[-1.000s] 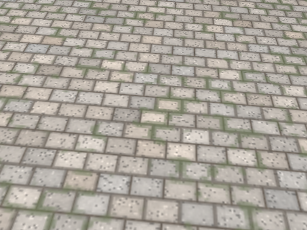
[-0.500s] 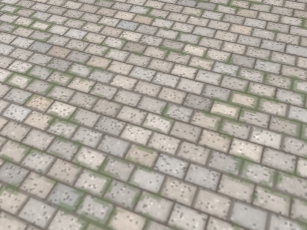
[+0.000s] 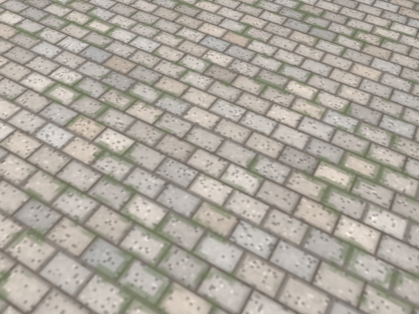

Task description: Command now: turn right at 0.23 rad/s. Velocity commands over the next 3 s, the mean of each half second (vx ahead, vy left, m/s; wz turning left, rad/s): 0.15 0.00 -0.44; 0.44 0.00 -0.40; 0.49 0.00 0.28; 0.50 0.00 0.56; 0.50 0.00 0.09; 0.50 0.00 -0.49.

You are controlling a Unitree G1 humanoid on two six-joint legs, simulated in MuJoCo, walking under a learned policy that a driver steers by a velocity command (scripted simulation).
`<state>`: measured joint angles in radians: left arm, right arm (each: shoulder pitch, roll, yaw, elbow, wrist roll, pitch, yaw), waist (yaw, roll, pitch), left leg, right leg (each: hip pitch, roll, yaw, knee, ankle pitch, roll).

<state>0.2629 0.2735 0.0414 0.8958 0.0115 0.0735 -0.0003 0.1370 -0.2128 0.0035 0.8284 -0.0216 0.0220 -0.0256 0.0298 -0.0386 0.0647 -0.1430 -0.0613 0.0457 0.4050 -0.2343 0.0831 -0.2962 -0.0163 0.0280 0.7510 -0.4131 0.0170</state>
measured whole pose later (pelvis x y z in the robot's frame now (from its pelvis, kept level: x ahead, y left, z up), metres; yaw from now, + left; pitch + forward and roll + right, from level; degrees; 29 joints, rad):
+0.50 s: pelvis +0.05 -0.04 +0.01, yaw -17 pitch +1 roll +1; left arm 0.39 0.26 0.06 0.89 0.01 -0.02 0.00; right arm 0.14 -0.32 -0.05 0.83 -0.04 0.00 0.02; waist 0.04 0.04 0.01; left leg -0.53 0.05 -0.03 0.83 -0.22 -0.06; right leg -0.03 0.09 0.15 0.27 -0.24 -0.09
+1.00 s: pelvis +0.29 -0.08 +0.00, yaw -29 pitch +2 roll +1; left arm 0.13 0.28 0.04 0.79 0.05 -0.03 -0.06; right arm 0.43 -0.24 -0.03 0.91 -0.02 -0.09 0.01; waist -0.05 -0.05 0.02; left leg -0.03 -0.04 0.06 0.24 -0.24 0.04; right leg -0.62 -0.03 0.04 0.86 -0.15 -0.03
